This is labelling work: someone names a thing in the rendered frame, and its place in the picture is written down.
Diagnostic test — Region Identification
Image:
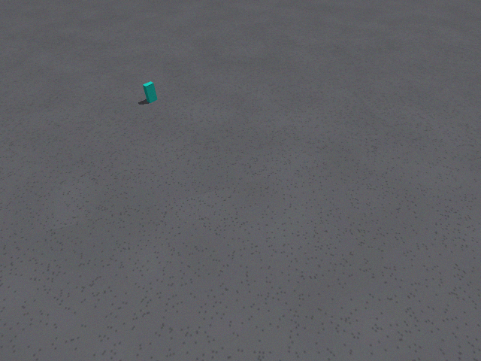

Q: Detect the carton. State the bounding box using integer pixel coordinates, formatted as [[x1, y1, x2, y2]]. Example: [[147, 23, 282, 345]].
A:
[[143, 81, 157, 103]]

